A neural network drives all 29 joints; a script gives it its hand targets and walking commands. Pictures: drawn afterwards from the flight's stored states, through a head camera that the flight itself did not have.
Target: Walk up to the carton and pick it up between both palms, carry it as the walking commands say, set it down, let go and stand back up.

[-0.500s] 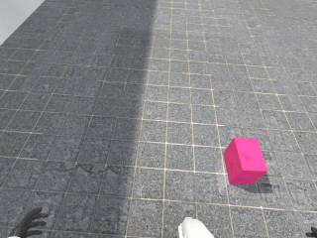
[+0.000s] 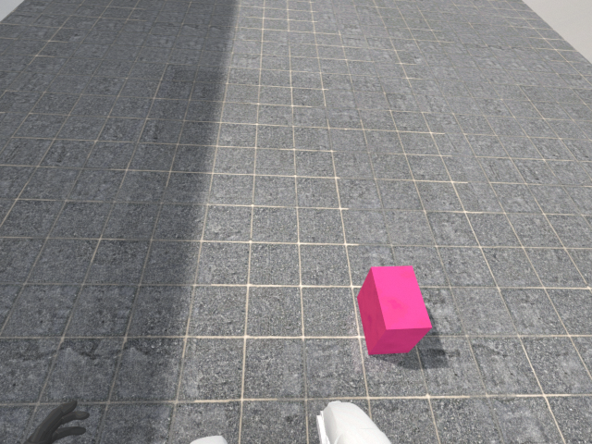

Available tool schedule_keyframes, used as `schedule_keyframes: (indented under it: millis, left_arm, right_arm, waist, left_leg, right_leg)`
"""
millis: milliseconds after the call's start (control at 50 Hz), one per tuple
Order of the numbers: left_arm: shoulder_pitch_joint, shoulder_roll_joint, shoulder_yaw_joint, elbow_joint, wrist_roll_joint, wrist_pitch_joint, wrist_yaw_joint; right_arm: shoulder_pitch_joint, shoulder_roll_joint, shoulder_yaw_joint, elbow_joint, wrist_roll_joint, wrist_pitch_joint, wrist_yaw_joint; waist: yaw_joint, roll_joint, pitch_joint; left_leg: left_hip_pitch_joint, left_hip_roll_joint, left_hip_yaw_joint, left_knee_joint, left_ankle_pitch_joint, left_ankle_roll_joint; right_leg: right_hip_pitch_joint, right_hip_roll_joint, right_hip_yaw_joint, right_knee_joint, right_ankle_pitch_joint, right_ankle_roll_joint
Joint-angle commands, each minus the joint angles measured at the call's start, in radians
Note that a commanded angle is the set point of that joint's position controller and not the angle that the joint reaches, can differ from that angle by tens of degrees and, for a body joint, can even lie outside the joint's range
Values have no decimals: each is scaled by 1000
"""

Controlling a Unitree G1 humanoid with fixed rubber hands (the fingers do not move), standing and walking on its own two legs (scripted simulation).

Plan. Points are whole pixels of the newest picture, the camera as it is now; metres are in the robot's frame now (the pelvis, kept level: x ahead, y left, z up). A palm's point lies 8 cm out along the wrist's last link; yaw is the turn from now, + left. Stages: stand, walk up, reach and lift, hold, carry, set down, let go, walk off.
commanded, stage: walk up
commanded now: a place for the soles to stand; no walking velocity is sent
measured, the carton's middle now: (390, 310) +0.59 -0.37 -0.64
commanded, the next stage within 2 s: none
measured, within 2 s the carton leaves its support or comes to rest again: neither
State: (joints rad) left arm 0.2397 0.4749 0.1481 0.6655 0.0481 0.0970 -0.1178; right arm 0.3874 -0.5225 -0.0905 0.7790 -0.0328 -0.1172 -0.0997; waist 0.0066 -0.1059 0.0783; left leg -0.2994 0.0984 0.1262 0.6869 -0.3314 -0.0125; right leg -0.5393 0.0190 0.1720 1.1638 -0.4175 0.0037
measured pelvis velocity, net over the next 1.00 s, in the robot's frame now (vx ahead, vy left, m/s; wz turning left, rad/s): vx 0.11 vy -0.33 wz -0.01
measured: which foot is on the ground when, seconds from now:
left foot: down 0.00-0.14, up 0.16-0.34, down 0.36-0.66, up 0.68-0.86, down 0.88-1.00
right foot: up 0.00-0.10, down 0.12-0.36, up 0.38-0.62, down 0.64-0.88, up 0.90-1.00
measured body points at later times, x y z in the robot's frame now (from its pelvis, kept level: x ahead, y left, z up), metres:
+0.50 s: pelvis +0.06 -0.16 -0.01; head +0.08 -0.13 +0.44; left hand +0.19 +0.17 -0.10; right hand +0.09 -0.54 -0.06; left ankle +0.10 -0.02 -0.72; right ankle +0.07 -0.29 -0.66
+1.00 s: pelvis +0.11 -0.33 -0.01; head +0.13 -0.31 +0.44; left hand +0.20 +0.01 -0.11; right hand +0.18 -0.68 -0.08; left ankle +0.16 -0.21 -0.72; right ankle +0.14 -0.44 -0.69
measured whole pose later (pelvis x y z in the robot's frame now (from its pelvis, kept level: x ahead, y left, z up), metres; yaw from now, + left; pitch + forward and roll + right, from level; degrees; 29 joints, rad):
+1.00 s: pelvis +0.11 -0.33 -0.01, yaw -1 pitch -3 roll +1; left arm 0.31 0.46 0.08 0.72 0.02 0.03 -0.04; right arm 0.37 -0.49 -0.03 0.77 -0.02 -0.12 -0.06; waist 0.02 -0.05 0.07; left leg -0.39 0.03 0.05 0.79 -0.35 0.04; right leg -0.46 0.00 0.01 1.01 -0.53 -0.03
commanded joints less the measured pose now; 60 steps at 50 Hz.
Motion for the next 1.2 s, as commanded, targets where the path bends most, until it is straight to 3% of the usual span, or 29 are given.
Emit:
schedule_keyframes:
  millis: [0,60,100,120,140,160,180,280,320,340,360,400,480,580,620,640,660,680,740,840,860,880,900,940,1040,1060,1080,1100,1180]
  left_arm:
    - [-81,130,35,-110,0,-20,-12]
    - [-35,141,42,-99,8,-29,-15]
    - [105,164,58,-50,16,-42,-5]
    - [195,211,68,-32,29,-49,4]
    - [218,330,86,-59,12,-58,17]
    - [151,322,84,-81,-7,-65,20]
    - [108,277,63,-91,-7,-66,30]
    - [-14,185,12,-141,14,-58,44]
    - [-76,157,-8,-160,9,-48,41]
    - [-56,94,-21,-172,1,-52,43]
    - [-32,80,-22,-200,11,-46,47]
    - [-32,183,18,-173,6,-27,51]
    - [32,168,28,-126,-3,-33,25]
    - [13,164,39,-140,5,-38,7]
    - [152,185,58,-83,13,-51,16]
    - [232,240,67,-71,25,-60,26]
    - [219,335,82,-97,1,-70,35]
    - [162,321,78,-114,-17,-75,40]
    - [41,243,40,-114,-11,-78,56]
    - [-19,184,-12,-85,-19,-77,68]
    - [-22,130,-33,-78,-27,-83,74]
    - [-23,59,-53,-96,-32,-90,75]
    - [7,144,-33,-73,-17,-77,87]
    - [17,157,-28,-31,-31,-85,89]
    - [126,134,-24,67,-27,-130,97]
    - [120,172,-23,60,-11,-140,108]
    - [85,251,-12,42,-13,-153,114]
    - [67,272,-6,50,-17,-158,116]
    - [-15,226,-32,75,-34,-163,127]
  right_arm:
    - [48,-298,-85,-57,-3,-11,-2]
    - [8,-325,-88,-67,-2,-1,5]
    - [-5,-287,-70,-55,-7,16,9]
    - [7,-216,-44,-56,-8,27,12]
    - [-100,-141,-23,-116,28,23,7]
    - [-149,-151,-14,-97,29,30,-5]
    - [-91,-177,-20,-79,36,24,-4]
    - [117,-180,-22,8,34,2,6]
    - [226,-164,-27,33,35,-13,3]
    - [277,-234,-48,27,10,-21,-8]
    - [277,-364,-77,-16,-5,-18,-17]
    - [145,-325,-65,-50,27,-13,-16]
    - [64,-278,-49,-71,10,-24,-6]
    - [50,-342,-74,-102,-1,-8,2]
    - [26,-293,-53,-96,-10,11,5]
    - [20,-212,-29,-106,-2,18,6]
    - [-63,-157,-17,-140,18,18,-7]
    - [-88,-187,-17,-120,16,23,-17]
    - [76,-226,-25,-28,19,11,0]
    - [155,-143,-17,6,24,-11,31]
    - [184,-153,-22,-1,9,-16,32]
    - [179,-238,-35,-30,-8,-22,27]
    - [131,-294,-44,-44,15,-16,30]
    - [51,-252,-19,-48,22,-11,32]
    - [-73,-151,21,-51,15,32,73]
    - [-69,-102,36,-62,21,41,78]
    - [-69,-72,34,-60,31,50,77]
    - [-83,-126,20,-40,36,62,71]
    - [-31,-131,5,16,26,62,79]
  waist:
    - [-34,261,-24]
    - [-19,316,-64]
    - [55,188,-100]
    - [108,-34,-92]
    - [167,-310,-50]
    - [144,-131,-14]
    - [104,-54,-13]
    - [19,-119,-41]
    - [-62,-59,-78]
    - [-100,128,-114]
    - [-85,255,-100]
    - [-21,70,-7]
    - [21,183,-13]
    - [2,308,-59]
    - [82,163,-87]
    - [136,-95,-63]
    - [160,-241,-29]
    - [129,-66,-2]
    - [18,-56,29]
    - [-43,-19,-25]
    - [-81,63,-44]
    - [-79,284,-87]
    - [-44,183,-50]
    - [-7,135,2]
    - [43,205,-56]
    - [44,79,-52]
    - [26,-53,-37]
    - [33,37,1]
    - [9,-33,-30]
  left_leg:
    - [45,257,-208,-245,145,240]
    - [-31,233,-167,-213,44,211]
    - [-213,156,-51,4,-52,157]
    - [-307,76,25,266,-87,112]
    - [-535,-113,-5,441,-378,59]
    - [-477,-87,-210,532,-320,66]
    - [-450,-91,-210,543,-260,69]
    - [-129,-68,-33,161,-191,51]
    - [188,-85,-56,-85,36,73]
    - [332,63,-347,-236,-122,101]
    - [310,381,-841,-392,-200,224]
    - [108,387,-717,-312,-17,338]
    - [-51,218,-347,-184,205,248]
    - [-132,183,-298,-159,-79,219]
    - [-334,99,-177,59,-169,162]
    - [-479,-16,-59,334,-240,100]
    - [-594,-139,-88,507,-387,66]
    - [-533,-102,-224,590,-318,73]
    - [-399,-31,-145,438,-246,65]
    - [133,-99,-68,4,-21,85]
    - [269,-52,-214,-119,-76,106]
    - [298,234,-710,-302,-222,193]
    - [173,360,-815,-354,-189,278]
    - [25,293,-642,-263,-25,322]
    - [-264,30,-250,-33,-21,148]
    - [-322,-21,-202,105,-63,110]
    - [-364,-112,-147,258,-177,45]
    - [-334,-85,-230,330,-227,43]
    - [-217,-61,-178,245,-175,54]
  right_leg:
    - [-66,-92,-52,-146,-71,8]
    - [76,-72,-193,-322,-75,-12]
    - [346,2,-264,-483,-8,-26]
    - [417,-34,-153,-607,-64,-53]
    - [358,-277,371,-870,-198,-181]
    - [266,-290,404,-857,-150,-259]
    - [275,-293,341,-819,-127,-286]
    - [170,-214,103,-666,284,-274]
    - [-28,-150,2,-510,137,-210]
    - [-165,-66,-78,-250,98,-133]
    - [-342,12,-98,-22,-122,-55]
    - [-258,-67,47,165,-68,-21]
    - [-91,-110,-34,16,-41,-17]
    - [61,-75,-183,-252,-67,-18]
    - [348,4,-248,-406,-53,-28]
    - [402,-99,-35,-607,-201,-62]
    - [325,-309,410,-833,-328,-193]
    - [255,-325,451,-835,-310,-254]
    - [217,-275,265,-738,-197,-267]
    - [-48,-216,56,-593,15,-216]
    - [-152,-166,-7,-442,8,-161]
    - [-266,-22,-149,-155,-13,-62]
    - [-227,-53,-79,-78,-137,-34]
    - [-117,-86,-56,-74,-168,-31]
    - [332,-2,-210,-504,68,-46]
    - [340,-100,-45,-603,-3,-65]
    - [245,-358,386,-798,-146,-173]
    - [203,-422,422,-811,-64,-234]
    - [242,-335,170,-710,311,-185]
